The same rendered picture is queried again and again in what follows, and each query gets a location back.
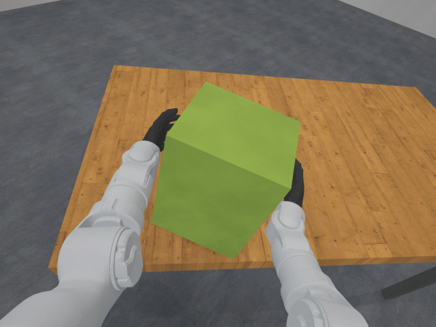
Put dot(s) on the right robot hand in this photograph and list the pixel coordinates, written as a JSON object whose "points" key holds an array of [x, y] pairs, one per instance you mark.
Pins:
{"points": [[296, 193]]}

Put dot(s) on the left robot upper arm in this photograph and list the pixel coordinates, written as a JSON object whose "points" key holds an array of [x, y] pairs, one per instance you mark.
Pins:
{"points": [[95, 266]]}

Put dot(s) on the left robot forearm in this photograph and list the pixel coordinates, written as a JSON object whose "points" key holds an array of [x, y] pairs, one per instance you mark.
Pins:
{"points": [[128, 192]]}

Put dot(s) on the carton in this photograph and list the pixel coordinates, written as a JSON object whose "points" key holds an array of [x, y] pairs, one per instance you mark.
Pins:
{"points": [[227, 164]]}

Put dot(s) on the table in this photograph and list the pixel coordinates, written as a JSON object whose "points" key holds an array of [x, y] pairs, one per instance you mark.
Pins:
{"points": [[368, 154]]}

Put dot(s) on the right robot forearm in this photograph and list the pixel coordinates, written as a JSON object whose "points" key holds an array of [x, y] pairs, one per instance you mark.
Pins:
{"points": [[296, 266]]}

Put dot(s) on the left robot hand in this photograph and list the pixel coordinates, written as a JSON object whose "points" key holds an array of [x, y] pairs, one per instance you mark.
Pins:
{"points": [[157, 132]]}

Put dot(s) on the right robot upper arm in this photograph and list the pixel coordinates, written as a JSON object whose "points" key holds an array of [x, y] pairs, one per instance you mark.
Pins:
{"points": [[315, 312]]}

